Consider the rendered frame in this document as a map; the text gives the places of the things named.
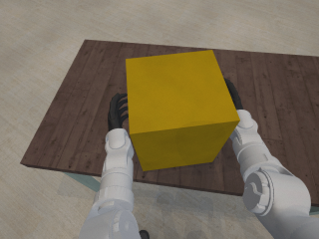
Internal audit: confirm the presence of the robot left hand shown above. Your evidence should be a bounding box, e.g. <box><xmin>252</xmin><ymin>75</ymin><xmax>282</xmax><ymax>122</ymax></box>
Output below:
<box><xmin>108</xmin><ymin>93</ymin><xmax>129</xmax><ymax>131</ymax></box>

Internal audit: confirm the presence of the robot right forearm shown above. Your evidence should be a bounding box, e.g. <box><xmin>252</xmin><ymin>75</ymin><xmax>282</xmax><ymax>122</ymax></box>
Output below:
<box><xmin>230</xmin><ymin>110</ymin><xmax>311</xmax><ymax>211</ymax></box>

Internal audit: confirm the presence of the robot left forearm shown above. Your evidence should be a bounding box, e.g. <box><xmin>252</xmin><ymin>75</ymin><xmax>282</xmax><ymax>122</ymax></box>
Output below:
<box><xmin>78</xmin><ymin>128</ymin><xmax>135</xmax><ymax>239</ymax></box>

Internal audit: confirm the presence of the robot left upper arm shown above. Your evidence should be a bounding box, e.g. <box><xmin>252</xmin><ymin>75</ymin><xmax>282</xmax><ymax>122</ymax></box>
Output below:
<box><xmin>79</xmin><ymin>208</ymin><xmax>142</xmax><ymax>239</ymax></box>

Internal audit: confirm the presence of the carton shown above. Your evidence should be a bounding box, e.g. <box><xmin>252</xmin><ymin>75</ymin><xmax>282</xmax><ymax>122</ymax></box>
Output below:
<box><xmin>126</xmin><ymin>50</ymin><xmax>240</xmax><ymax>171</ymax></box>

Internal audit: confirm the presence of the robot right hand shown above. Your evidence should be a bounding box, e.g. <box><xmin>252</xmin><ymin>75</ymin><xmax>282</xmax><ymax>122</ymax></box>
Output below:
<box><xmin>224</xmin><ymin>78</ymin><xmax>243</xmax><ymax>111</ymax></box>

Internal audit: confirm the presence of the robot right upper arm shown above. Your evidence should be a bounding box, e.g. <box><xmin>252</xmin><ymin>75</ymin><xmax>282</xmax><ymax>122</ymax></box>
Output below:
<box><xmin>242</xmin><ymin>170</ymin><xmax>319</xmax><ymax>239</ymax></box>

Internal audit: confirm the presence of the table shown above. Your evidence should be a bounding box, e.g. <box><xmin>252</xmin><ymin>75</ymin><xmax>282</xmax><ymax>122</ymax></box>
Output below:
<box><xmin>20</xmin><ymin>39</ymin><xmax>319</xmax><ymax>216</ymax></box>

